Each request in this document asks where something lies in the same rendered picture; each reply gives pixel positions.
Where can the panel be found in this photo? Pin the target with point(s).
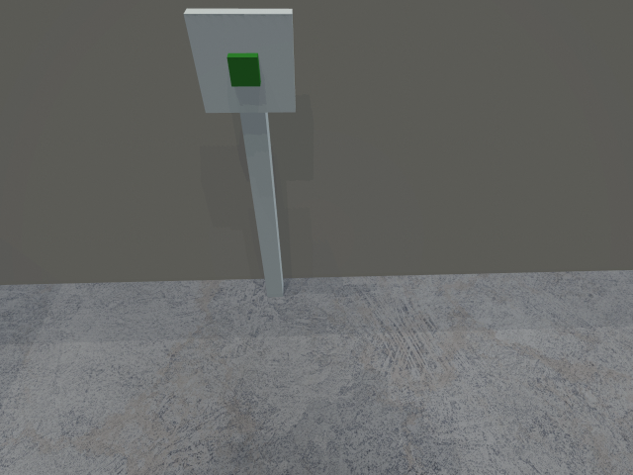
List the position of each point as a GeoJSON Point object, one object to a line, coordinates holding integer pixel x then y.
{"type": "Point", "coordinates": [213, 34]}

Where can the button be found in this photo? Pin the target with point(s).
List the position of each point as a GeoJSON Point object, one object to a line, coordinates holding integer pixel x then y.
{"type": "Point", "coordinates": [244, 69]}

